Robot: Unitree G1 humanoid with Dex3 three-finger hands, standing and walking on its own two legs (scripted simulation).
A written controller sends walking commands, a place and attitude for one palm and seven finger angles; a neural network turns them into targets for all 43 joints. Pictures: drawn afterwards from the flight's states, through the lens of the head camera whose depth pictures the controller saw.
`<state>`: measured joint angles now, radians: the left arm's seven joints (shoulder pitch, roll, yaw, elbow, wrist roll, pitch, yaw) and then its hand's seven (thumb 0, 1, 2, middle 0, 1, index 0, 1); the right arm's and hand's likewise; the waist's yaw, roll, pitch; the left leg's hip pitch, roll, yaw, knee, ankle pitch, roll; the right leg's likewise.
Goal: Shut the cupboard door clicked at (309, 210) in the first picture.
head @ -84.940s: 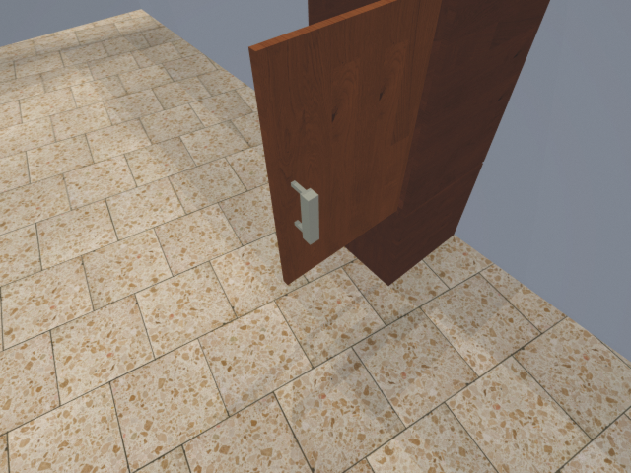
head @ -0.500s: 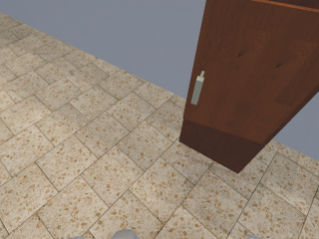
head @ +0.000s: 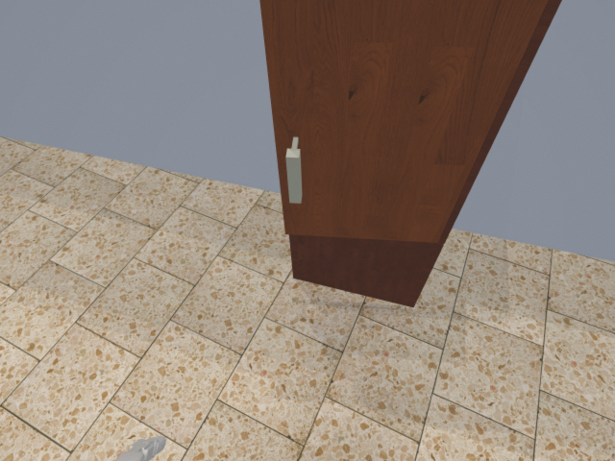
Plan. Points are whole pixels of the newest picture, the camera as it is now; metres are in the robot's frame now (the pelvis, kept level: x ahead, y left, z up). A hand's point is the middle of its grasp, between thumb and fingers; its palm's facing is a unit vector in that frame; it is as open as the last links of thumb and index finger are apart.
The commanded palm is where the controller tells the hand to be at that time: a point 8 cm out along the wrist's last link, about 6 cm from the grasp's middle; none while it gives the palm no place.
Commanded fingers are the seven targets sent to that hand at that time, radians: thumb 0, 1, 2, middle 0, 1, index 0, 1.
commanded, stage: take the last steps up to it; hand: left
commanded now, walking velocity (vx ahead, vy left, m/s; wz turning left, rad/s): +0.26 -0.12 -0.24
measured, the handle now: (295, 170) +0.66 +0.05 -0.07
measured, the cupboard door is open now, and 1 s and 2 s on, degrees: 11 11 11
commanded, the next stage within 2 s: come to a stop and stand still in 0.62 s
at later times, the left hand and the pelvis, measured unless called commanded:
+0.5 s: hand out of the picture +0.14 +0.19 -0.17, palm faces -0.08 -0.99 -0.14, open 7.4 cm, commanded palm none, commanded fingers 0.00 0.90 0.90 -0.20 -0.30 -0.20 -0.30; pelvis +0.09 +0.01 +0.02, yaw -5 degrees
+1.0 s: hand (274, 345) +0.31 +0.07 -0.14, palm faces -0.12 -0.97 -0.23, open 7.3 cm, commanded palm none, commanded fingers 0.00 0.90 0.90 -0.20 -0.30 -0.20 -0.30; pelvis +0.19 -0.08 +0.01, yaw -7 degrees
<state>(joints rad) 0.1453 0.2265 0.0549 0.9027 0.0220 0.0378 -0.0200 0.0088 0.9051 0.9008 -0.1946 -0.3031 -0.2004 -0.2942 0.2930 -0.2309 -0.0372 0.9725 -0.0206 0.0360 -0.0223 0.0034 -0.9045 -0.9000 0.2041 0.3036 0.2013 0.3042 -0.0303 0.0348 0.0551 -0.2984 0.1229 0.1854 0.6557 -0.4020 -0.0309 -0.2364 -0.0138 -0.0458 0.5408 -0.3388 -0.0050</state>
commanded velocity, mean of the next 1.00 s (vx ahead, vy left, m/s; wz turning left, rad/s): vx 0.07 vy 0.00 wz -0.09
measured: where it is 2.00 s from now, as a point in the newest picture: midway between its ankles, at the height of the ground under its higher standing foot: outside the picture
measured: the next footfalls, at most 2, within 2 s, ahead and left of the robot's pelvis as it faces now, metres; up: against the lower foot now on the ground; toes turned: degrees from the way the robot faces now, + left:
left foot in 0.32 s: +0.11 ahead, +0.11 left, +0.00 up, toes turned +4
right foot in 0.76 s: +0.26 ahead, -0.18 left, +0.00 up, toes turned -14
